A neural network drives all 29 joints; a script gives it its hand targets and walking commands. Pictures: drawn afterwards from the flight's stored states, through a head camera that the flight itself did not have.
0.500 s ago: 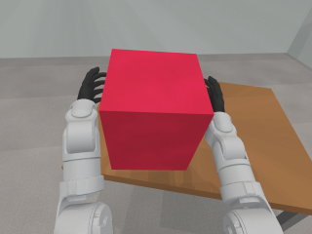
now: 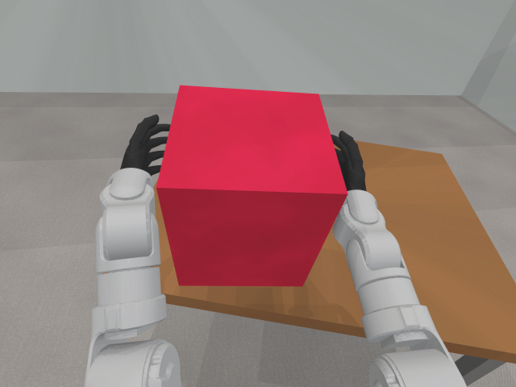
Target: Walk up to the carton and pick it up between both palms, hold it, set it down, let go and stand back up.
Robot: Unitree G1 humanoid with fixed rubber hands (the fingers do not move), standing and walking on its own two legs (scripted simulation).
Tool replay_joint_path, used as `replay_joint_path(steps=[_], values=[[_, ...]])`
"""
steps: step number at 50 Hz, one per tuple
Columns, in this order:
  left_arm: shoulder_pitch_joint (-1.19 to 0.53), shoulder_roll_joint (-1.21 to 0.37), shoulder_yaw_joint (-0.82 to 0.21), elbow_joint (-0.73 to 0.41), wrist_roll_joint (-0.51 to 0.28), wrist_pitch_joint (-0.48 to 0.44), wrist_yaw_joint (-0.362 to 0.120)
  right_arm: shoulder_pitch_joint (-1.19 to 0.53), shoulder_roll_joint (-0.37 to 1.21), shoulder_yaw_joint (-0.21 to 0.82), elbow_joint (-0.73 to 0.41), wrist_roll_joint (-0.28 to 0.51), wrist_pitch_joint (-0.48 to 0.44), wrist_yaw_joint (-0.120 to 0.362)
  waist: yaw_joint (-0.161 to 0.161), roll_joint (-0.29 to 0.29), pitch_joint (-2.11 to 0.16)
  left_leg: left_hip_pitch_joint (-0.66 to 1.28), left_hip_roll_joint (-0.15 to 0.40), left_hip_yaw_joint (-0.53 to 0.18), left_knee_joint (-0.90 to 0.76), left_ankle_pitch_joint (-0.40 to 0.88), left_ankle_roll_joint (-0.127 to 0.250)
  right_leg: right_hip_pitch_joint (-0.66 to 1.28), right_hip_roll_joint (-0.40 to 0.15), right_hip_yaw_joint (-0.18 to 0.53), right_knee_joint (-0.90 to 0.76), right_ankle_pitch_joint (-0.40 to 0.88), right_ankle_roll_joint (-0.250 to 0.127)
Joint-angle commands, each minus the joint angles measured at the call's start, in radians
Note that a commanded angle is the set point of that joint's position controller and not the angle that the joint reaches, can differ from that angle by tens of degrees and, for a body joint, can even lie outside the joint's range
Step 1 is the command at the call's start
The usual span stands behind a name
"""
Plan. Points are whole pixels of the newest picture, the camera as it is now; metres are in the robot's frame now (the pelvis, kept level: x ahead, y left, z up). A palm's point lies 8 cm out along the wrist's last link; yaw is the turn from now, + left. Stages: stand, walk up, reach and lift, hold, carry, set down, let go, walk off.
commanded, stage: hold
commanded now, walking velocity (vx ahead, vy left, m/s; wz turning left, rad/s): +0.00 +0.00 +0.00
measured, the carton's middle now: (246, 193) +0.38 +0.01 +0.14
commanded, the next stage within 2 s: none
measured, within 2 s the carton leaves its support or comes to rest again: neither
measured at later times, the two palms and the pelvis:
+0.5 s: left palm (147, 178) +0.34 +0.15 +0.20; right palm (358, 190) +0.34 -0.15 +0.18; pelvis -0.02 -0.02 +0.00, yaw +1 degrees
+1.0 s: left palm (138, 174) +0.35 +0.16 +0.19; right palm (348, 186) +0.35 -0.14 +0.18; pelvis +0.00 +0.00 +0.00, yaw +0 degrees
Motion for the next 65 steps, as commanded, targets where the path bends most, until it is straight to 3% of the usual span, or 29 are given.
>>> replay_joint_path(steps=[1,2,3,6,8,11,15,18,20,25,26,27,30,31,34,35,40,43,44,46,48,50,52,56,59,60,63,65], values=[[-0.426,-0.467,-0.487,-0.128,-0.198,-0.049,-0.104,-0.637,0.356,0.339,-0.321,0.066,-0.085,0.134,-0.042,0.148,-0.363,0.071,-0.025,0.038,0.006,0.448,-0.069,0.082,0.099,-0.042,0.019,0.171,-0.007],[-0.423,-0.481,-0.504,-0.138,-0.206,-0.051,-0.098,-0.626,0.344,0.332,-0.324,0.066,-0.085,0.138,-0.056,0.152,-0.356,0.074,-0.019,0.031,0.006,0.449,-0.076,0.076,0.102,-0.045,0.019,0.162,-0.011],[-0.425,-0.471,-0.502,-0.14,-0.201,-0.05,-0.093,-0.643,0.342,0.336,-0.34,0.067,-0.087,0.145,-0.038,0.154,-0.36,0.079,-0.018,0.034,0.006,0.457,-0.075,0.075,0.102,-0.049,0.018,0.152,-0.009],[-0.397,-0.458,-0.492,-0.138,-0.175,-0.038,-0.084,-0.599,0.322,0.327,-0.296,0.058,-0.076,0.155,-0.038,0.153,-0.303,0.059,-0.018,0.036,-0.009,0.424,-0.074,0.066,0.099,-0.046,0.013,0.141,-0.013],[-0.37,-0.425,-0.428,-0.076,-0.13,-0.022,-0.09,-0.607,0.331,0.328,-0.277,0.044,-0.065,0.161,-0.006,0.113,-0.248,0.017,-0.032,0.046,-0.038,0.324,-0.043,0.081,0.09,-0.041,-0.001,0.085,-0.011],[-0.387,-0.405,-0.378,-0.052,-0.091,-0.008,-0.103,-0.623,0.344,0.322,-0.25,0.04,-0.058,0.164,0.013,0.098,-0.216,-0.031,-0.04,0.061,-0.065,0.256,-0.021,0.109,0.084,-0.04,0.003,0.068,-0.01],[-0.444,-0.398,-0.36,-0.051,-0.112,-0.032,-0.108,-0.669,0.389,0.328,-0.243,0.039,-0.074,0.164,0.033,0.071,-0.259,-0.067,-0.054,0.084,-0.078,0.18,0.005,0.127,0.07,-0.034,0.009,0.071,0.002],[-0.484,-0.398,-0.373,-0.031,-0.133,-0.054,-0.106,-0.687,0.414,0.313,-0.23,0.022,-0.091,0.158,0.019,0.075,-0.304,-0.082,-0.059,0.089,-0.072,0.131,0.016,0.118,0.058,-0.025,0.004,0.069,0.01],[-0.496,-0.395,-0.372,-0.013,-0.148,-0.067,-0.109,-0.71,0.435,0.315,-0.249,0.005,-0.101,0.15,0.01,0.042,-0.322,-0.104,-0.063,0.093,-0.073,0.085,0.033,0.128,0.043,-0.018,0.006,0.097,0.025],[-0.554,-0.361,-0.338,0.055,-0.153,-0.095,-0.116,-0.726,0.457,0.291,-0.211,-0.027,-0.097,0.137,0.004,0.026,-0.348,-0.134,-0.07,0.094,-0.078,0.014,0.056,0.114,0.023,-0.007,-0.009,0.016,0.045],[-0.562,-0.36,-0.345,0.072,-0.155,-0.096,-0.123,-0.715,0.46,0.269,-0.202,-0.042,-0.094,0.129,-0.019,0.023,-0.343,-0.134,-0.071,0.092,-0.073,0.008,0.059,0.116,0.018,-0.003,-0.01,0.007,0.047],[-0.543,-0.359,-0.326,0.079,-0.14,-0.094,-0.121,-0.701,0.456,0.274,-0.178,-0.033,-0.088,0.132,0.002,0.03,-0.323,-0.138,-0.065,0.089,-0.079,0.024,0.057,0.113,0.021,-0.005,-0.009,0.006,0.043],[-0.544,-0.364,-0.322,0.093,-0.135,-0.095,-0.133,-0.705,0.455,0.27,-0.169,-0.028,-0.086,0.122,-0.017,0.033,-0.327,-0.12,-0.068,0.085,-0.074,0.041,0.055,0.123,0.026,-0.007,-0.01,0.031,0.044],[-0.539,-0.372,-0.327,0.074,-0.132,-0.09,-0.13,-0.689,0.453,0.279,-0.169,-0.017,-0.083,0.121,-0.012,0.057,-0.332,-0.112,-0.067,0.084,-0.068,0.069,0.05,0.127,0.029,-0.007,-0.004,0.057,0.039],[-0.493,-0.382,-0.321,0.076,-0.121,-0.071,-0.137,-0.687,0.44,0.304,-0.191,0.011,-0.075,0.112,-0.018,0.047,-0.301,-0.102,-0.066,0.076,-0.068,0.102,0.042,0.148,0.04,-0.011,0.001,0.125,0.034],[-0.474,-0.388,-0.317,0.063,-0.106,-0.064,-0.134,-0.682,0.433,0.312,-0.186,0.022,-0.073,0.114,-0.005,0.062,-0.297,-0.09,-0.063,0.073,-0.07,0.128,0.036,0.153,0.046,-0.013,0.002,0.131,0.029],[-0.463,-0.389,-0.324,0.027,-0.111,-0.043,-0.138,-0.68,0.416,0.328,-0.203,0.046,-0.063,0.112,-0.004,0.062,-0.264,-0.064,-0.057,0.074,-0.059,0.197,0.019,0.136,0.064,-0.021,0.001,0.142,0.018],[-0.443,-0.425,-0.379,-0.048,-0.129,-0.043,-0.125,-0.661,0.393,0.343,-0.243,0.073,-0.076,0.12,-0.012,0.117,-0.314,0.024,-0.046,0.059,-0.022,0.37,-0.029,0.115,0.088,-0.038,0.016,0.174,0.006],[-0.434,-0.443,-0.414,-0.069,-0.151,-0.044,-0.119,-0.644,0.378,0.335,-0.255,0.069,-0.076,0.123,-0.031,0.131,-0.317,0.049,-0.039,0.047,-0.012,0.391,-0.043,0.085,0.091,-0.038,0.012,0.172,0.003],[-0.434,-0.468,-0.46,-0.117,-0.173,-0.049,-0.106,-0.661,0.37,0.352,-0.305,0.083,-0.092,0.129,-0.027,0.152,-0.366,0.094,-0.029,0.04,0.014,0.467,-0.064,0.061,0.101,-0.047,0.018,0.176,-0.002],[-0.422,-0.48,-0.507,-0.158,-0.196,-0.05,-0.091,-0.645,0.345,0.348,-0.337,0.083,-0.1,0.136,-0.043,0.186,-0.383,0.117,-0.021,0.033,0.024,0.519,-0.087,0.049,0.105,-0.054,0.021,0.178,-0.009],[-0.407,-0.475,-0.511,-0.176,-0.187,-0.045,-0.079,-0.612,0.336,0.35,-0.315,0.073,-0.096,0.142,-0.042,0.182,-0.364,0.115,-0.02,0.037,0.018,0.517,-0.086,0.056,0.102,-0.053,0.021,0.177,-0.012],[-0.389,-0.449,-0.487,-0.133,-0.171,-0.039,-0.079,-0.578,0.317,0.329,-0.273,0.054,-0.08,0.146,-0.045,0.16,-0.298,0.078,-0.021,0.04,-0.001,0.427,-0.073,0.049,0.094,-0.044,0.006,0.136,-0.013],[-0.384,-0.398,-0.395,-0.056,-0.118,-0.016,-0.101,-0.608,0.341,0.315,-0.251,0.03,-0.064,0.153,-0.005,0.078,-0.207,-0.014,-0.042,0.067,-0.056,0.26,-0.019,0.092,0.081,-0.038,-0.005,0.08,-0.003],[-0.414,-0.398,-0.386,-0.046,-0.124,-0.023,-0.11,-0.635,0.361,0.311,-0.246,0.024,-0.068,0.155,0.005,0.065,-0.231,-0.046,-0.043,0.072,-0.072,0.188,-0.001,0.107,0.076,-0.038,0.001,0.064,-0.003],[-0.417,-0.398,-0.382,-0.053,-0.123,-0.031,-0.107,-0.646,0.377,0.32,-0.244,0.029,-0.071,0.156,0.02,0.067,-0.247,-0.048,-0.046,0.075,-0.075,0.196,0.0,0.11,0.074,-0.037,0.005,0.067,0.0],[-0.456,-0.405,-0.394,-0.06,-0.15,-0.059,-0.099,-0.694,0.417,0.344,-0.283,0.036,-0.1,0.152,0.023,0.06,-0.33,-0.044,-0.055,0.081,-0.056,0.21,0.013,0.114,0.065,-0.027,0.012,0.137,0.013],[-0.477,-0.404,-0.401,-0.049,-0.173,-0.073,-0.102,-0.706,0.438,0.356,-0.302,0.037,-0.105,0.138,0.008,0.047,-0.371,-0.059,-0.064,0.083,-0.045,0.192,0.018,0.146,0.052,-0.016,0.021,0.204,0.027]])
